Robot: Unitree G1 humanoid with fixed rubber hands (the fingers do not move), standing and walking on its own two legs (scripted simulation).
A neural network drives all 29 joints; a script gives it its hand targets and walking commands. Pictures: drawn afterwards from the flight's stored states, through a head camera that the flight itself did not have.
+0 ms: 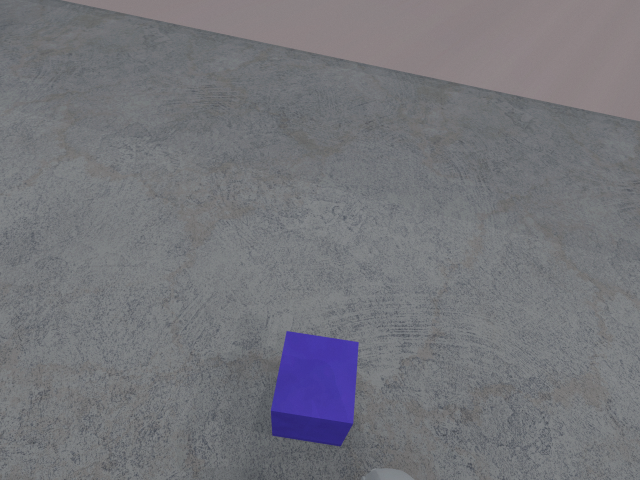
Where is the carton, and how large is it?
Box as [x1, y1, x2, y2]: [271, 331, 358, 445]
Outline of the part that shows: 287,331 271,407 272,435 340,445 352,424 358,342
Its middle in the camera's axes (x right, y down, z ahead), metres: -0.02 +0.43 +1.09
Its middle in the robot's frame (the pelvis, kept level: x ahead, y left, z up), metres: +0.44 -0.02 -0.64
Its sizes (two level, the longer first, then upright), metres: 0.210 0.200 0.250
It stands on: the floor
